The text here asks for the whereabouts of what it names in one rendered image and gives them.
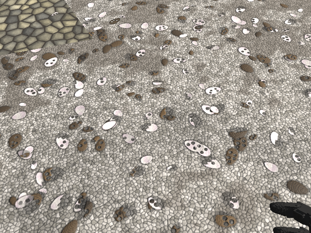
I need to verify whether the right robot hand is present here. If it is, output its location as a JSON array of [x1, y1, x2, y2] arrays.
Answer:
[[269, 201, 311, 233]]

